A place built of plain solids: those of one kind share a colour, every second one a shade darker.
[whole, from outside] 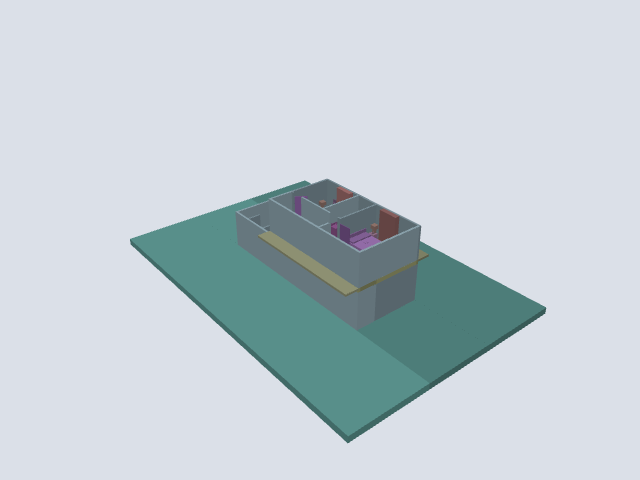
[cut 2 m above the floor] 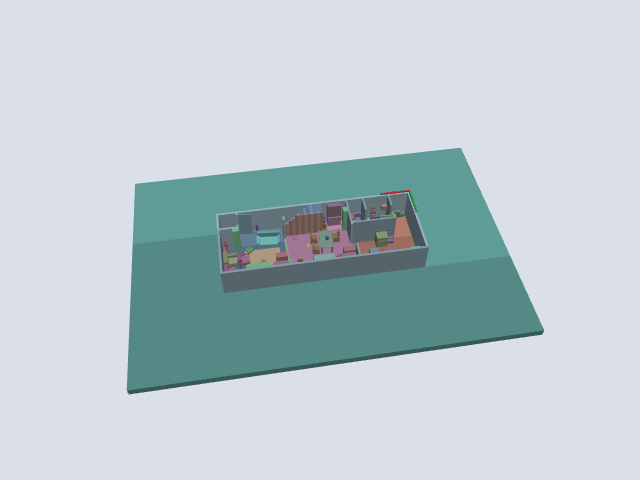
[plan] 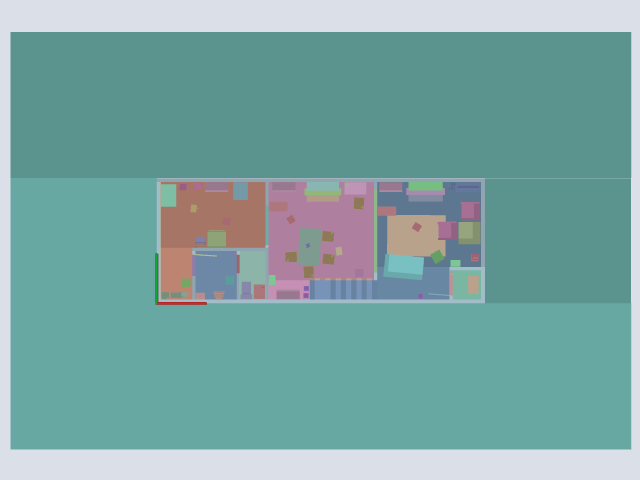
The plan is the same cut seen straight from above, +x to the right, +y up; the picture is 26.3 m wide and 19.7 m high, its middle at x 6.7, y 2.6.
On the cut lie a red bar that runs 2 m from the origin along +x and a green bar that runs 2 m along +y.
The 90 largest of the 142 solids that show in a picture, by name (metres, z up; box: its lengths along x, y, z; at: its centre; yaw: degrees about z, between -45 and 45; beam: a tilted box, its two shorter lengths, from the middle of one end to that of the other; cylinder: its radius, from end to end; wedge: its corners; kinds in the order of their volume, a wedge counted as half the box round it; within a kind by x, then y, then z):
{
 "under_1": {"box": [6.0, 5.14, 0.5], "at": [-3.0, 2.57, -0.33]},
 "under_2": {"box": [25.47, 6.0, 0.5], "at": [6.74, -3.0, -0.33]},
 "under_3": {"box": [25.47, 6.0, 0.5], "at": [6.74, 8.14, -0.33]},
 "under_4": {"box": [6.0, 5.14, 0.5], "at": [16.47, 2.57, -0.33]},
 "wall_1": {"box": [0.16, 4.82, 3.05], "at": [0.08, 2.57, 1.22]},
 "wall_2": {"box": [0.13, 0.96, 3.05], "at": [1.52, 0.64, 1.22]},
 "wall_3": {"box": [3.13, 0.13, 3.05], "at": [3.02, 2.21, 1.22]},
 "wall_4": {"box": [0.13, 1.08, 3.05], "at": [3.35, 0.7, 1.22]},
 "wall_5": {"box": [0.16, 1.67, 2.46], "at": [4.51, 0.99, 4.28]},
 "wall_6": {"box": [0.16, 3.02, 2.46], "at": [4.51, 3.47, 4.28]},
 "wall_7": {"box": [0.13, 1.99, 3.05], "at": [4.53, 1.16, 1.22]},
 "wall_8": {"box": [0.13, 0.96, 3.05], "at": [4.53, 4.5, 1.22]},
 "wall_9": {"box": [0.31, 0.13, 2.46], "at": [4.58, 1.9, 4.28]},
 "wall_10": {"box": [13.47, 0.16, 3.05], "at": [6.74, 0.08, 1.22]},
 "wall_11": {"box": [13.47, 0.16, 3.05], "at": [6.74, 5.06, 1.22]},
 "wall_12": {"box": [3.0, 0.13, 2.46], "at": [7.12, 1.9, 4.28]},
 "wall_13": {"box": [0.13, 3.02, 2.46], "at": [7.86, 3.47, 4.28]},
 "wall_14": {"box": [9.04, 0.16, 2.46], "at": [8.95, 0.08, 4.28]},
 "wall_15": {"box": [9.04, 0.16, 2.46], "at": [8.95, 5.06, 4.28]},
 "wall_16": {"box": [0.13, 0.32, 3.05], "at": [8.98, 1.11, 1.22]},
 "wall_17": {"box": [0.28, 0.13, 2.46], "at": [9.52, 1.9, 4.28]},
 "wall_18": {"box": [0.13, 0.79, 2.46], "at": [9.6, 0.56, 4.28]},
 "wall_19": {"box": [0.13, 3.02, 2.46], "at": [9.6, 3.47, 4.28]},
 "wall_20": {"box": [1.45, 0.13, 3.05], "at": [12.74, 1.43, 1.22]},
 "wall_21": {"box": [0.16, 1.2, 3.05], "at": [13.39, 0.76, 1.22]},
 "wall_22": {"box": [0.16, 4.82, 2.46], "at": [13.39, 2.57, 4.28]},
 "wall_23": {"box": [0.16, 3.49, 3.05], "at": [13.39, 3.23, 1.22]},
 "under_foot_1": {"box": [13.47, 5.14, 0.5], "at": [6.74, 2.57, -0.45]},
 "stair_1": {"box": [0.21, 0.79, 3.13], "at": [6.38, 0.55, 1.27]},
 "stair_2": {"box": [0.43, 0.79, 2.91], "at": [6.49, 0.55, 1.16]},
 "stair_3": {"box": [0.64, 0.79, 2.69], "at": [6.6, 0.55, 1.05]},
 "stair_4": {"box": [0.85, 0.79, 2.48], "at": [6.7, 0.55, 0.94]},
 "stair_5": {"box": [1.07, 0.79, 2.26], "at": [6.81, 0.55, 0.83]},
 "stair_6": {"box": [1.28, 0.79, 2.04], "at": [6.92, 0.55, 0.72]},
 "stair_7": {"box": [1.49, 0.79, 1.82], "at": [7.02, 0.55, 0.61]},
 "stair_8": {"box": [1.71, 0.79, 1.61], "at": [7.13, 0.55, 0.5]},
 "stair_9": {"box": [1.92, 0.79, 1.39], "at": [7.24, 0.55, 0.39]},
 "stair_10": {"box": [2.13, 0.79, 1.17], "at": [7.34, 0.55, 0.29]},
 "stair_11": {"box": [2.35, 0.79, 0.95], "at": [7.45, 0.55, 0.18]},
 "stair_12": {"box": [2.56, 0.79, 0.74], "at": [7.56, 0.55, 0.07]},
 "stair_13": {"box": [2.77, 0.79, 0.52], "at": [7.66, 0.55, -0.04]},
 "floor_front_1": {"box": [2.97, 1.33, 0.62], "at": [10.54, 0.82, -0.31]},
 "floor_front_2": {"box": [4.26, 3.49, 0.62], "at": [11.18, 3.23, -0.31]},
 "floor_back_1": {"box": [1.69, 0.79, 0.62], "at": [5.43, 0.56, -0.31]},
 "floor_back_2": {"box": [4.33, 4.03, 0.62], "at": [6.75, 2.96, -0.31]},
 "floor_kitchen_1": {"box": [1.3, 2.12, 0.5], "at": [0.81, 1.22, -0.37]},
 "floor_kitchen_2": {"box": [4.3, 2.7, 0.5], "at": [2.31, 3.63, -0.37]},
 "upper_floor_next_1": {"box": [9.04, 1.0, 0.16], "at": [8.95, -0.5, 2.97]},
 "upper_floor_next_2": {"box": [9.04, 1.0, 0.16], "at": [8.95, 5.64, 2.97]},
 "china_cabinet_1": {"box": [0.95, 0.4, 0.83], "at": [2.46, 4.77, 0.3]},
 "china_cabinet_2": {"box": [0.95, 0.33, 1.07], "at": [2.46, 4.8, 1.25]},
 "china_cabinet_3": {"box": [0.95, 0.4, 0.83], "at": [5.22, 4.77, 0.41]},
 "china_cabinet_4": {"box": [0.95, 0.33, 1.07], "at": [5.22, 4.8, 1.36]},
 "china_cabinet_5": {"box": [0.95, 0.33, 1.07], "at": [5.39, 0.34, 1.36]},
 "china_cabinet_6": {"box": [0.95, 0.4, 0.83], "at": [5.39, 0.37, 0.41]},
 "china_cabinet_7": {"box": [0.95, 0.4, 0.83], "at": [9.61, 4.77, 0.41]},
 "china_cabinet_8": {"box": [0.95, 0.33, 1.07], "at": [9.61, 4.8, 1.36]},
 "fixture_breast_bedroom_1": {"box": [1.33, 0.33, 2.51], "at": [6.68, 4.82, 4.25]},
 "fixture_breast_bedroom_2": {"box": [1.41, 0.36, 2.51], "at": [11.04, 4.8, 4.25]},
 "double_bed_1": {"box": [0.07, 1.67, 1.05], "at": [9.71, 3.22, 3.57]},
 "double_bed_2": {"box": [0.55, 1.6, 0.2], "at": [9.99, 3.22, 3.75]},
 "double_bed_3": {"box": [2.23, 1.7, 0.4], "at": [10.78, 3.22, 3.55]},
 "floor_utility_1": {"box": [1.69, 1.99, 0.5], "at": [2.44, 1.16, -0.37]},
 "fixture_breast_front_1": {"box": [1.41, 0.35, 2.8], "at": [11.04, 4.81, 1.35]},
 "fixture_breast_back_1": {"box": [1.33, 0.36, 2.8], "at": [6.82, 4.8, 1.35]},
 "floor_wc_1": {"box": [1.05, 1.99, 0.5], "at": [3.94, 1.16, -0.37]},
 "flat_shelf_1": {"box": [0.76, 0.39, 1.46], "at": [4.99, 3.98, 0.73]},
 "flat_shelf_2": {"box": [0.76, 0.39, 1.46], "at": [9.45, 3.79, 0.73]},
 "floor_lobby_1": {"box": [1.16, 1.2, 0.62], "at": [12.73, 0.76, -0.31]},
 "fridge_flat_1": {"box": [0.6, 0.73, 1.66], "at": [3.44, 4.6, 0.71]},
 "sofa_1": {"box": [1.6, 0.23, 0.39], "at": [10.1, 1.14, 0.65], "yaw": -5.3},
 "sofa_2": {"box": [1.6, 0.93, 0.34], "at": [10.14, 1.5, 0.28], "yaw": -5.3},
 "billy_1": {"box": [0.28, 0.42, 2.02], "at": [4.74, 0.96, 1.01]},
 "billy_2": {"box": [0.42, 0.28, 2.02], "at": [12.26, 1.64, 1.01]},
 "range_flat_1": {"box": [0.76, 0.65, 0.94], "at": [2.46, 2.61, 0.35]},
 "armchair_club_1": {"box": [0.9, 0.92, 0.35], "at": [12.83, 2.88, 0.24]},
 "armchair_club_2": {"box": [0.33, 0.92, 0.38], "at": [13.13, 2.88, 0.61]},
 "basin_vanity_1": {"box": [0.53, 0.76, 0.82], "at": [8.2, 2.87, 3.63]},
 "rug_1": {"box": [2.4, 1.7, 0.08], "at": [10.66, 2.78, -0.03], "yaw": -0.4},
 "floor_gap_knocked_through_1": {"box": [0.13, 3.39, 0.62], "at": [8.98, 2.96, -0.31]},
 "tv_board_1": {"box": [1.0, 0.4, 0.48], "at": [12.79, 4.77, 0.24]},
 "leaf_bedroom_door_1": {"box": [0.05, 0.88, 2.12], "at": [4.99, 2.32, 4.11], "yaw": -35.0},
 "leaf_bedroom_door_2": {"box": [0.88, 0.05, 2.12], "at": [10.1, 1.85, 4.11], "yaw": 2.0},
 "wall_band_1": {"box": [0.16, 3.49, 0.31], "at": [13.39, 3.23, 2.89]},
 "armchair_frame_1": {"box": [0.74, 0.63, 0.18], "at": [11.93, 2.98, 0.32], "yaw": 1.6},
 "armchair_frame_2": {"box": [0.74, 0.63, 0.18], "at": [12.87, 3.78, 0.32]},
 "floor_gap_extension_1": {"box": [0.13, 1.64, 0.62], "at": [4.53, 3.2, -0.31]},
 "leaf_lobby_door_1": {"box": [0.88, 0.05, 2.12], "at": [11.58, 0.36, 1.06], "yaw": -5.0},
 "bar_stool_1": {"box": [0.35, 0.35, 0.74], "at": [1.21, 0.84, 0.25]},
 "laundry_basket_1": {"box": [0.37, 0.37, 0.6], "at": [2.99, 0.94, 0.18]}
}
